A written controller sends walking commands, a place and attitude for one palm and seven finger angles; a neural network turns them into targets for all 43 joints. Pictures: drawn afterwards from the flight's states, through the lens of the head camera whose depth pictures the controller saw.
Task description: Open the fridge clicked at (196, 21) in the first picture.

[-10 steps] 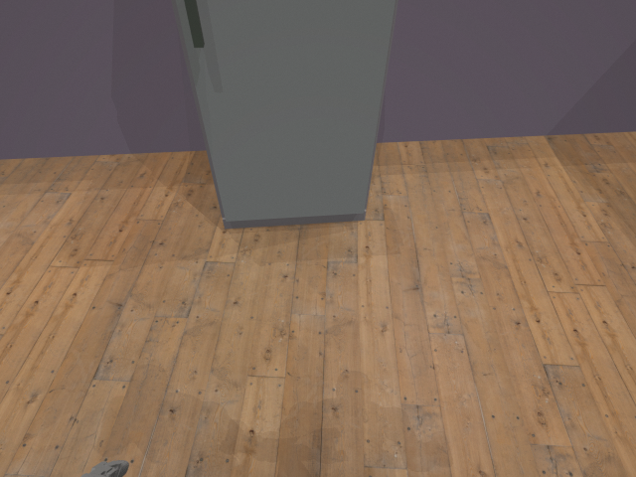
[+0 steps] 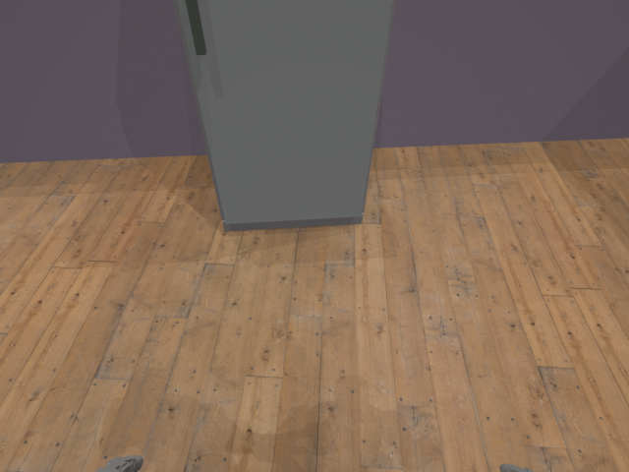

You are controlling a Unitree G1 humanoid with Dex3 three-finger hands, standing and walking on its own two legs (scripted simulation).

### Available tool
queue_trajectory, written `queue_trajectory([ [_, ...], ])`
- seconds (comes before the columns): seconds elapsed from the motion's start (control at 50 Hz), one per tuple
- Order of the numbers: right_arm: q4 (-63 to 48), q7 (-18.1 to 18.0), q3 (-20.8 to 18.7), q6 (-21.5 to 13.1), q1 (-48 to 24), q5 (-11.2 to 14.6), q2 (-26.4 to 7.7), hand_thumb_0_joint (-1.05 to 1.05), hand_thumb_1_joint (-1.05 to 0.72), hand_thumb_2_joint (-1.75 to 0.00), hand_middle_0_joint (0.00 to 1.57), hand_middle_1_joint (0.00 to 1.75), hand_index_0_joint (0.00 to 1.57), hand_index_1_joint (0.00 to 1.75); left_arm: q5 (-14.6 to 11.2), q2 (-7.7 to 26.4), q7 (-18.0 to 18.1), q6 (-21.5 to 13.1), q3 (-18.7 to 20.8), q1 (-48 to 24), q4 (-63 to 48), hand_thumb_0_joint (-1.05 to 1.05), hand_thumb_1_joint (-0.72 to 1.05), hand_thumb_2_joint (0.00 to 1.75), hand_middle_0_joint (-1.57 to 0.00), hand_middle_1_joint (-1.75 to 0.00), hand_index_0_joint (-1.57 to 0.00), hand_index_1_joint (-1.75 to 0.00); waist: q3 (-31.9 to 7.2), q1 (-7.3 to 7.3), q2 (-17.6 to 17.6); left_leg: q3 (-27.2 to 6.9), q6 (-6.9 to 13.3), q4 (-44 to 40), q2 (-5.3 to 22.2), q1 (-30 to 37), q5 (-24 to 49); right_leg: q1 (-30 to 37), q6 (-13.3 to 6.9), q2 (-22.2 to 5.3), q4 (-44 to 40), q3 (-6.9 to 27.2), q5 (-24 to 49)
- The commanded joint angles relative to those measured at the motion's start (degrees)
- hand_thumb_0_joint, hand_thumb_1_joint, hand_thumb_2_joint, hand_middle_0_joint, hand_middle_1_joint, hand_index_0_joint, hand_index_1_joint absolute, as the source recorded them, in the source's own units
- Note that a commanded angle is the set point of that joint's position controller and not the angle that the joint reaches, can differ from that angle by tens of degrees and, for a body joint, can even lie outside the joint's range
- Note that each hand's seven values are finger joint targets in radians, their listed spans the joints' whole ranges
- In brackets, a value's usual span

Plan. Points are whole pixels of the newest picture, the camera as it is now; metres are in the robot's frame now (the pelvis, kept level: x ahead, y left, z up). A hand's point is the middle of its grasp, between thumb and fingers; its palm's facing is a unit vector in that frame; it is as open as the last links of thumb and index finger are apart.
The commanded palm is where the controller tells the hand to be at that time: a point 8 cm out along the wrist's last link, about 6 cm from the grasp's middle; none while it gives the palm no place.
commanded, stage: stand and wait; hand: left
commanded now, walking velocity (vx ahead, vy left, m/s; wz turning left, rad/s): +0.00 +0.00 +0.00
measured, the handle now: out of the picture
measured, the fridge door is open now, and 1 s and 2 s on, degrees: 0 0 0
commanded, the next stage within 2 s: look at it before walking up in 0.68 s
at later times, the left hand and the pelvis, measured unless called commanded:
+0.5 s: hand out of the picture +0.06 +0.24 -0.15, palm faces -0.02 -0.94 -0.34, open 7.3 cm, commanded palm none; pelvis -0.01 -0.01 +0.00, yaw +0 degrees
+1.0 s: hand out of the picture +0.07 +0.23 -0.15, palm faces -0.03 -0.95 -0.32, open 7.3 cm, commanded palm none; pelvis -0.01 -0.01 +0.01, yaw +0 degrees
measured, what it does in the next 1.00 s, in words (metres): stands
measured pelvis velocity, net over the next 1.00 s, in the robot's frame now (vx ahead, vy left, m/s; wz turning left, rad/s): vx -0.01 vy -0.01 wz -0.01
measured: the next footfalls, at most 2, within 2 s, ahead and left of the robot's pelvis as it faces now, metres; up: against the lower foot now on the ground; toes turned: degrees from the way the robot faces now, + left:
none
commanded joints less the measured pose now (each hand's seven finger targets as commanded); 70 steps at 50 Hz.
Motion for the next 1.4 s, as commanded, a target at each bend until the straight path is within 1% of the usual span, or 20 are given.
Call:
queue_trajectory([
  [0.0, -2.97, -0.74, -2.82, -1.35, -2.44, 0.13, -12.06, 0.00, -0.90, -0.90, 0.20, 0.30, 0.20, 0.30, 0.25, 12.21, 0.97, -1.53, 2.74, -2.37, -3.48, 0.00, 0.90, 0.90, -0.20, -0.30, -0.20, -0.30, -2.80, -0.21, 0.59, -4.64, 2.46, -5.14, 6.01, 0.11, 9.86, -0.02, -2.17, -5.63, -5.48, 5.04, 8.58],
  [0.1, -1.89, -0.80, -2.72, -1.47, -2.12, 0.22, -12.01, 0.00, -0.90, -0.90, 0.20, 0.30, 0.20, 0.30, 0.20, 12.11, 1.02, -1.73, 2.82, -1.94, -2.51, 0.00, 0.90, 0.90, -0.20, -0.30, -0.20, -0.30, -4.11, -0.20, -0.11, -4.52, 2.23, -5.03, 6.20, 1.25, 12.05, 1.24, -2.20, -5.93, -5.60, 5.12, 11.51],
  [0.16, -1.00, -0.82, -2.62, -1.49, -2.10, 0.26, -12.09, 0.00, -0.90, -0.90, 0.20, 0.30, 0.20, 0.30, 0.12, 12.06, 1.01, -1.73, 2.81, -1.57, -1.86, 0.00, 0.90, 0.90, -0.20, -0.30, -0.20, -0.30, -4.11, -0.07, 0.96, -4.47, 2.15, -5.46, 6.37, 1.42, 11.90, 1.68, -2.19, -5.93, -6.09, 5.27, 11.47],
  [0.2, -0.59, -0.85, -2.60, -1.42, -2.06, 0.32, -12.07, 0.00, -0.90, -0.90, 0.20, 0.30, 0.20, 0.30, 0.10, 12.16, 1.04, -1.85, 2.83, -1.37, -1.33, 0.00, 0.90, 0.90, -0.20, -0.30, -0.20, -0.30, -4.06, -0.02, 0.19, -4.40, 2.05, -5.28, 6.39, 1.67, 12.16, 1.80, -2.33, -6.17, -6.41, 5.51, 12.35],
  [0.48, 1.90, -0.62, -2.32, -1.13, -0.91, 0.50, -12.49, 0.00, -0.90, -0.90, 0.20, 0.30, 0.20, 0.30, 0.13, 12.74, 0.90, -1.81, 2.63, -1.32, 0.62, 0.00, 0.90, 0.90, -0.20, -0.30, -0.20, -0.30, -1.38, -0.06, -0.18, -4.72, 1.67, -7.52, 6.44, 0.86, 6.95, 0.28, -2.35, -6.09, -9.51, 6.74, 5.34],
  [0.58, 2.17, -0.59, -2.29, -1.20, -0.74, 0.45, -12.56, 0.00, -0.90, -0.90, 0.20, 0.30, 0.20, 0.30, 0.13, 12.71, 0.90, -1.96, 2.65, -1.26, 0.78, 0.00, 0.90, 0.90, -0.20, -0.30, -0.20, -0.30, -2.21, -0.03, -0.56, -4.61, 1.56, -7.29, 6.54, 1.55, 8.29, 0.55, -2.39, -6.26, -9.60, 6.72, 6.76],
  [0.6, 2.30, -0.59, -2.23, -1.21, -0.78, 0.39, -12.54, 0.00, -0.90, -0.90, 0.20, 0.30, 0.20, 0.30, 0.11, 12.67, 0.89, -1.92, 2.60, -1.43, 0.79, 0.00, 0.90, 0.90, -0.20, -0.30, -0.20, -0.30, -1.98, -0.12, 0.31, -4.65, 1.51, -7.49, 6.56, 1.35, 8.02, 0.46, -2.35, -6.21, -9.55, 6.68, 6.48],
  [0.74, 2.54, -0.58, -2.24, -1.27, -0.69, 0.42, -12.50, 0.00, -0.90, -0.90, 0.20, 0.30, 0.20, 0.30, 0.15, 12.46, 0.84, -1.82, 2.58, -1.56, 0.82, 0.00, 0.90, 0.90, -0.20, -0.30, -0.20, -0.30, -1.71, -0.06, 0.01, -4.89, 1.55, -8.09, 6.66, 1.26, 7.66, 0.34, -2.21, -6.03, -9.82, 6.64, 5.66],
  [0.82, 2.44, -0.55, -2.22, -1.25, -0.82, 0.44, -12.43, 0.00, -0.90, -0.90, 0.20, 0.30, 0.20, 0.30, 0.18, 12.47, 0.83, -1.85, 2.54, -1.49, 0.76, 0.00, 0.90, 0.90, -0.20, -0.30, -0.20, -0.30, -1.65, 0.00, 0.37, -4.88, 1.56, -8.10, 6.63, 1.25, 7.78, 0.46, -2.20, -6.08, -9.95, 6.71, 6.04],
  [0.88, 2.48, -0.59, -2.22, -1.34, -0.80, 0.52, -12.62, 0.00, -0.90, -0.90, 0.20, 0.30, 0.20, 0.30, 0.18, 12.48, 0.88, -1.97, 2.62, -1.25, 0.64, 0.00, 0.90, 0.90, -0.20, -0.30, -0.20, -0.30, -3.11, -0.05, 0.49, -4.78, 1.56, -7.64, 6.86, 2.40, 10.17, 1.27, -2.25, -6.07, -9.26, 6.50, 9.25],
  [0.94, 2.58, -0.67, -2.16, -1.41, -0.99, 0.53, -12.55, 0.00, -0.90, -0.90, 0.20, 0.30, 0.20, 0.30, 0.14, 12.41, 0.89, -1.97, 2.53, -1.43, 0.86, 0.00, 0.90, 0.90, -0.20, -0.30, -0.20, -0.30, -3.01, -0.08, 0.68, -4.65, 1.52, -7.89, 7.03, 2.46, 11.09, 1.84, -2.15, -6.05, -8.99, 6.19, 11.03],
  [0.98, 2.53, -0.67, -2.19, -1.36, -0.96, 0.61, -12.60, 0.00, -0.90, -0.90, 0.20, 0.30, 0.20, 0.30, 0.16, 12.48, 0.92, -2.02, 2.57, -1.24, 0.85, 0.00, 0.90, 0.90, -0.20, -0.30, -0.20, -0.30, -3.37, 0.00, 0.05, -4.70, 1.54, -7.72, 7.07, 2.82, 11.38, 1.99, -2.13, -6.05, -8.93, 6.09, 11.44],
  [1.02, 2.53, -0.69, -2.18, -1.36, -1.05, 0.57, -12.47, 0.00, -0.90, -0.90, 0.20, 0.30, 0.20, 0.30, 0.16, 12.41, 0.91, -1.95, 2.55, -1.47, 0.93, 0.00, 0.90, 0.90, -0.20, -0.30, -0.20, -0.30, -2.53, -0.06, 0.59, -4.67, 1.49, -8.14, 7.01, 2.34, 10.93, 1.89, -2.10, -6.08, -9.13, 6.12, 11.05],
  [1.12, 2.57, -0.70, -2.17, -1.35, -1.19, 0.56, -12.56, 0.00, -0.90, -0.90, 0.20, 0.30, 0.20, 0.30, 0.18, 12.43, 0.91, -2.01, 2.57, -1.10, 0.97, 0.00, 0.90, 0.90, -0.20, -0.30, -0.20, -0.30, -3.15, -0.03, 0.22, -4.62, 1.57, -8.07, 7.09, 3.19, 11.65, 2.21, -2.09, -6.25, -9.35, 6.08, 11.80],
  [1.2, 2.64, -0.64, -2.14, -1.23, -1.30, 0.59, -12.62, 0.00, -0.90, -0.90, 0.20, 0.30, 0.20, 0.30, 0.21, 12.53, 0.90, -1.95, 2.54, -1.34, 1.03, 0.00, 0.90, 0.90, -0.20, -0.30, -0.20, -0.30, -2.21, -0.09, 0.17, -4.72, 1.51, -8.63, 7.06, 2.78, 10.31, 1.72, -2.05, -6.09, -9.77, 6.26, 10.11],
  [1.28, 2.56, -0.68, -2.11, -1.35, -1.30, 0.66, -12.75, 0.00, -0.90, -0.90, 0.20, 0.30, 0.20, 0.30, 0.20, 12.68, 0.92, -2.08, 2.60, -1.02, 1.05, 0.00, 0.90, 0.90, -0.20, -0.30, -0.20, -0.30, -3.63, 0.06, 0.01, -4.72, 1.51, -8.15, 7.10, 3.61, 12.64, 2.92, -2.07, -6.23, -9.42, 6.05, 12.98],
  [1.32, 2.64, -0.70, -2.08, -1.35, -1.39, 0.61, -12.74, 0.00, -0.90, -0.90, 0.20, 0.30, 0.20, 0.30, 0.14, 12.58, 0.92, -2.09, 2.55, -1.21, 1.01, 0.00, 0.90, 0.90, -0.20, -0.30, -0.20, -0.30, -3.43, -0.04, 0.18, -4.70, 1.44, -8.30, 7.14, 3.59, 13.01, 3.05, -2.08, -6.29, -9.36, 5.94, 13.57],
  [1.34, 3.36, -0.53, -1.17, -0.90, -0.05, 0.39, -8.76, 0.00, -0.90, -0.90, 0.20, 0.30, 0.20, 0.30, 0.02, 8.65, 1.09, -1.61, 1.81, 0.66, 2.00, 0.00, 0.90, 0.90, -0.20, -0.30, -0.20, -0.30, -4.00, 0.08, 0.46, -4.32, 0.98, -7.83, 6.79, 3.18, 11.11, 3.70, -1.35, -6.48, -9.39, 4.99, 10.52],
  [1.36, 4.04, -0.32, -0.38, -0.25, 1.87, 0.18, -5.55, 0.00, -0.90, -0.90, 0.20, 0.30, 0.20, 0.30, 0.12, 5.83, 1.19, -0.92, 1.15, 2.98, 2.75, 0.00, 0.90, 0.90, -0.20, -0.30, -0.20, -0.30, -3.77, 0.22, 0.30, -3.81, 0.64, -6.97, 6.10, 2.19, 6.57, 3.48, -0.85, -6.23, -9.01, 4.83, 3.80],
  [1.38, 4.02, -0.18, -0.38, 0.20, 3.24, 0.01, -5.04, 0.00, -0.90, -0.90, 0.20, 0.30, 0.20, 0.30, 0.41, 5.76, 1.10, -0.47, 1.29, 4.61, 2.89, 0.00, 0.90, 0.90, -0.20, -0.30, -0.20, -0.30, -2.46, 0.62, -0.63, -3.55, 0.80, -5.42, 5.21, -0.31, 0.62, 3.01, -0.95, -6.19, -9.46, 5.29, -4.32],
])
